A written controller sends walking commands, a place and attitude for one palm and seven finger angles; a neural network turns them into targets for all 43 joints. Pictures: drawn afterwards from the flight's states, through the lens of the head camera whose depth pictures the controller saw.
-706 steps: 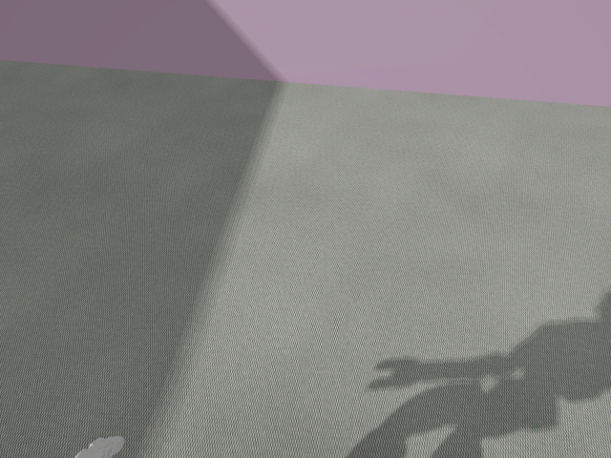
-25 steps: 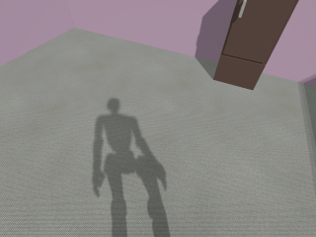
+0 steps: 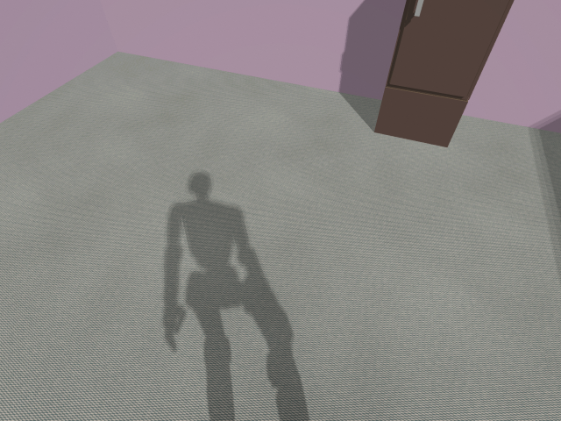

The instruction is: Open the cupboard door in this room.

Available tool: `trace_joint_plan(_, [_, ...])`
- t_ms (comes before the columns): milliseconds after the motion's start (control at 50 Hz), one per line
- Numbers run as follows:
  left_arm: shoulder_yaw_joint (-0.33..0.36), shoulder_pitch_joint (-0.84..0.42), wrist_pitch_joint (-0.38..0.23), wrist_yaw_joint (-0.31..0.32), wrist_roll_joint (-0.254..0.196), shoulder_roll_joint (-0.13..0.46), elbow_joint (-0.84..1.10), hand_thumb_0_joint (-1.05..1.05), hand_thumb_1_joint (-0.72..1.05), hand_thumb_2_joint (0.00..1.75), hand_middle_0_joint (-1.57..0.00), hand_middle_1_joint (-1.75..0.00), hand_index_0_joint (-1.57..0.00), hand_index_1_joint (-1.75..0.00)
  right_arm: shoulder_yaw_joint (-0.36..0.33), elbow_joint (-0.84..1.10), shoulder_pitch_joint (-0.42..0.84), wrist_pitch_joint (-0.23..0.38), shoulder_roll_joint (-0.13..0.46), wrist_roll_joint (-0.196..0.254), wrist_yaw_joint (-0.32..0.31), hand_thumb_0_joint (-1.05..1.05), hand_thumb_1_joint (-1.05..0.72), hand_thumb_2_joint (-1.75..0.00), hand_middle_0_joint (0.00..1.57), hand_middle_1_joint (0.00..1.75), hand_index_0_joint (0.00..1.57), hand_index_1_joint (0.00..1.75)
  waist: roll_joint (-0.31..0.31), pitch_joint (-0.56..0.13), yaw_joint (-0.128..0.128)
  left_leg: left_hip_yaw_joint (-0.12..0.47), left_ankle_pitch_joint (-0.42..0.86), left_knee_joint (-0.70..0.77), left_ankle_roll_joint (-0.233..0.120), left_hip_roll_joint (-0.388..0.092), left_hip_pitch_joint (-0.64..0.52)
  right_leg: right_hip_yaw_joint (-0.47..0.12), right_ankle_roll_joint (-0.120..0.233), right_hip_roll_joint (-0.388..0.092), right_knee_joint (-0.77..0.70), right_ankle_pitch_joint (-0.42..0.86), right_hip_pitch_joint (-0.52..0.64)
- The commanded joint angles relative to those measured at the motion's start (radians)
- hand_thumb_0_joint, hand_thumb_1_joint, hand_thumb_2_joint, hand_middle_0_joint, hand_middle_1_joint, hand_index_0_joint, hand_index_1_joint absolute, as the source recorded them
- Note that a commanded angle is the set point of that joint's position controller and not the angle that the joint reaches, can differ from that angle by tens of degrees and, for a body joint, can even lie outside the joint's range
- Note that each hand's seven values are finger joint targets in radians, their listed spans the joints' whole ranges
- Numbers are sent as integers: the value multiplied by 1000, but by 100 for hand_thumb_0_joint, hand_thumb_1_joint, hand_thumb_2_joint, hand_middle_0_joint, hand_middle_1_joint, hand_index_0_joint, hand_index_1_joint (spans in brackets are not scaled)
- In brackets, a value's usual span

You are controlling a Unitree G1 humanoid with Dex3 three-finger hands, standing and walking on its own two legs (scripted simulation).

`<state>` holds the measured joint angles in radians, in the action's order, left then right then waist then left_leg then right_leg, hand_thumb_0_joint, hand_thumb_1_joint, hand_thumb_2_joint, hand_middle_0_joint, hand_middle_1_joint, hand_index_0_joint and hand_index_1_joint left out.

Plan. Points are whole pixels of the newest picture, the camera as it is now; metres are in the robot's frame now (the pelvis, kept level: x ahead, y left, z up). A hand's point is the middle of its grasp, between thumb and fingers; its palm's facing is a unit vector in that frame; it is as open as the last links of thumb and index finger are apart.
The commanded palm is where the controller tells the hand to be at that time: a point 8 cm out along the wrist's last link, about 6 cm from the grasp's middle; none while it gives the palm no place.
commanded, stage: turn or walk to find it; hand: left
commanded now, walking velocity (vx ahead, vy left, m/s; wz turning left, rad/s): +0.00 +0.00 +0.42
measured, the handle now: out of the picture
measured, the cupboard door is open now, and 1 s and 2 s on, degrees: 0 0 0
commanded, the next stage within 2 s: stand and wait in 1.00 s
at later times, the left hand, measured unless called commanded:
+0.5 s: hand (177, 361) +0.24 +0.21 -0.16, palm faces -0.11 -0.97 -0.22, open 7.4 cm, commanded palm none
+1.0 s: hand (231, 307) +0.36 +0.14 -0.17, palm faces -0.15 -0.97 -0.20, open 7.3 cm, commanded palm none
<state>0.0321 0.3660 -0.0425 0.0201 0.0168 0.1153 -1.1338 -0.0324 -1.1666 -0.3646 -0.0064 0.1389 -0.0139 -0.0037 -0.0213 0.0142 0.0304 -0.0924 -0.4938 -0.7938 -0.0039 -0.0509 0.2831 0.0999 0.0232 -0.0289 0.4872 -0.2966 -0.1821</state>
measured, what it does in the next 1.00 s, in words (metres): walks ahead: left foot, then right foot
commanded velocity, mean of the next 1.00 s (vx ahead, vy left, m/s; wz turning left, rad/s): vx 0.33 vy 0.00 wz -0.16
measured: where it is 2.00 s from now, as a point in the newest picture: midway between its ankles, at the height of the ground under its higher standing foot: (310, 326)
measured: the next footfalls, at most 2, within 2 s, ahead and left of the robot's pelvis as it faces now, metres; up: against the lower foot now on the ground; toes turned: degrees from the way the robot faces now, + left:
left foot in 0.16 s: +0.14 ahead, +0.15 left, +0.00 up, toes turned +8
right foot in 0.64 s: +0.30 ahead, -0.15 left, +0.00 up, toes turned -20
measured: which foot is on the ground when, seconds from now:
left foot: up 0.00-0.14, down 0.16-0.64, up 0.66-1.00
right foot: down 0.00-0.18, up 0.20-0.62, down 0.64-1.00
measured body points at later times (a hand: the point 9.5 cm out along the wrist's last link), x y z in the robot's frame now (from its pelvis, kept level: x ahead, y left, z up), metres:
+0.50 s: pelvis +0.14 +0.03 +0.00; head +0.15 +0.02 +0.45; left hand +0.25 +0.26 -0.14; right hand +0.06 -0.18 -0.16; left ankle +0.10 +0.15 -0.74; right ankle +0.19 -0.11 -0.68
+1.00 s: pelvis +0.33 -0.05 +0.00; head +0.35 -0.05 +0.45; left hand +0.36 +0.19 -0.15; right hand +0.39 -0.31 -0.14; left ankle +0.46 +0.07 -0.70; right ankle +0.27 -0.14 -0.74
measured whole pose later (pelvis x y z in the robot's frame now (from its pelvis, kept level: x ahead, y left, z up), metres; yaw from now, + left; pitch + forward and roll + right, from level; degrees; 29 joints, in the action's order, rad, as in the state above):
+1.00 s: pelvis +0.33 -0.05 +0.00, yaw -13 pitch -1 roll -1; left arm 0.04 0.32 -0.06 0.00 0.02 0.18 -1.12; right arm -0.07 -1.00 -0.11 0.03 0.21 -0.02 0.04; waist -0.03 0.04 0.03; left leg -0.10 -0.21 -0.75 0.06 -0.15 0.51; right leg 0.13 0.02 -0.01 0.40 -0.29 -0.10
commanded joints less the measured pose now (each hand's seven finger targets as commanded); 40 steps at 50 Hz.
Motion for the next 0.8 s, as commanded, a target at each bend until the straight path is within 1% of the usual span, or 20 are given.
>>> trace_joint_plan(0, [41,104,-7,7,14,161,-6,0,90,90,-20,-30,-20,-30,-18,139,126,47,45,0,7,0,-90,-90,20,30,20,30,126,82,13,29,16,-27,7,-59,255,-341,176,-295,-278,-74,72])
trace_joint_plan(80, [31,23,-5,4,6,154,1,0,90,90,-20,-30,-20,-30,-6,107,37,43,22,3,5,0,-90,-90,20,30,20,30,151,84,-53,-36,266,193,24,-9,-19,-119,73,-200,-191,53,-102])
trace_joint_plan(120, [20,24,8,-2,3,121,5,0,90,90,-20,-30,-20,-30,-19,70,-61,57,78,1,-2,0,-90,-90,20,30,20,30,8,56,-94,-9,253,302,32,-37,-266,-90,32,-129,-60,-104,-274])
trace_joint_plan(140, [15,26,13,-9,2,81,24,0,90,90,-20,-30,-20,-30,-38,54,-126,61,153,-9,-10,0,-90,-90,20,30,20,30,-176,48,-117,204,103,421,-16,-195,-323,-34,-3,-35,132,-190,-382])
trace_joint_plan(160, [12,-2,13,-14,2,58,56,0,90,90,-20,-30,-20,-30,-61,48,-211,56,237,-16,-14,0,-90,-90,20,30,20,30,-287,41,-145,431,-86,582,-96,-364,-282,46,-25,31,373,-303,-419])
trace_joint_plan(180, [15,-36,19,-8,10,65,75,0,90,90,-20,-30,-20,-30,-61,46,-196,56,238,-20,-14,0,-90,-90,20,30,20,30,-290,53,-139,490,-181,646,-123,-404,-235,-23,-6,-3,539,-308,-457])
trace_joint_plan(220, [22,-88,16,-20,12,74,80,0,90,90,-20,-30,-20,-30,-47,84,-84,58,174,-15,-17,0,-90,-90,20,30,20,30,-171,131,-101,413,-180,663,-143,-385,-101,-70,6,-74,678,-180,-481])
trace_joint_plan(260, [24,-57,16,-33,16,61,69,0,90,90,-20,-30,-20,-30,-37,96,-37,76,127,-16,-21,0,-90,-90,20,30,20,30,-72,106,-61,273,-23,651,-121,-338,-101,-71,-5,-90,676,-85,-453])
trace_joint_plan(300, [28,-56,26,-38,16,49,83,0,90,90,-20,-30,-20,-30,-39,100,-35,86,127,-15,-22,0,-90,-90,20,30,20,30,-64,77,-47,162,111,642,-118,-314,-132,-65,-22,-98,649,-18,-454])
trace_joint_plan(420, [38,-205,40,-51,12,67,174,0,90,90,-20,-30,-20,-30,-45,84,-71,90,131,-16,-20,0,-90,-90,20,30,20,30,-66,115,-53,41,260,648,-132,-317,-187,-48,-45,-124,442,65,-484])
trace_joint_plan(520, [39,-270,31,-57,11,78,202,0,90,90,-20,-30,-20,-30,-55,71,-62,79,156,-23,-11,0,-90,-90,20,30,20,30,-86,122,-54,-46,327,580,-102,-304,-173,24,-31,-83,218,74,-329])
trace_joint_plan(560, [42,-215,19,-54,13,100,183,0,90,90,-20,-30,-20,-30,-60,63,-65,72,166,-22,-9,0,-90,-90,20,30,20,30,-51,71,-24,-71,457,460,-77,-287,-178,69,-9,-40,126,73,-185])
trace_joint_plan(580, [49,-98,10,-51,16,128,142,0,90,90,-20,-30,-20,-30,-56,66,-54,71,167,-18,-8,0,-90,-90,20,30,20,30,-18,13,34,-125,562,302,-47,-246,-149,96,2,-4,69,99,-15])
trace_joint_plan(600, [66,63,-4,-44,18,195,90,0,90,90,-20,-30,-20,-30,-51,71,-45,73,153,-11,1,0,-90,-90,20,30,20,30,80,-76,109,-172,539,52,-12,-191,-23,27,32,-49,30,99,217])
trace_joint_plan(620, [97,200,-18,-27,16,333,51,0,90,90,-20,-30,-20,-30,-31,113,-46,77,77,3,8,0,-90,-90,20,30,20,30,359,-178,142,-172,57,-280,30,-61,262,-401,135,-334,-78,142,439])
trace_joint_plan(640, [95,205,-16,-19,-9,372,45,0,90,90,-20,-30,-20,-30,-29,155,18,70,98,8,7,0,-90,-90,20,30,20,30,293,-186,128,-41,-108,-468,29,-31,365,-598,208,-436,-187,204,422])
trace_joint_plan(660, [93,124,-16,-14,-9,345,63,0,90,90,-20,-30,-20,-30,-35,160,72,67,97,5,5,0,-90,-90,20,30,20,30,255,-137,106,43,-36,-562,23,-63,400,-590,202,-430,-209,153,325])
trace_joint_plan(700, [63,-25,-22,-11,-6,244,102,0,90,90,-20,-30,-20,-30,-36,155,112,66,97,-8,7,0,-90,-90,20,30,20,30,99,-4,42,81,133,-520,23,-134,393,-426,171,-360,-222,71,123])
trace_joint_plan(740, [42,-84,-31,-11,2,189,106,0,90,90,-20,-30,-20,-30,-31,128,57,47,73,-17,10,0,-90,-90,20,30,20,30,104,-2,-17,53,188,-401,39,-134,285,-267,128,-284,-246,146,1])
trace_joint_plan(780, [45,-90,-38,-8,9,169,100,0,90,90,-20,-30,-20,-30,-33,123,22,34,63,-19,15,0,-90,-90,20,30,20,30,132,-4,-45,29,202,-299,55,-129,242,-195,125,-251,-259,165,-38])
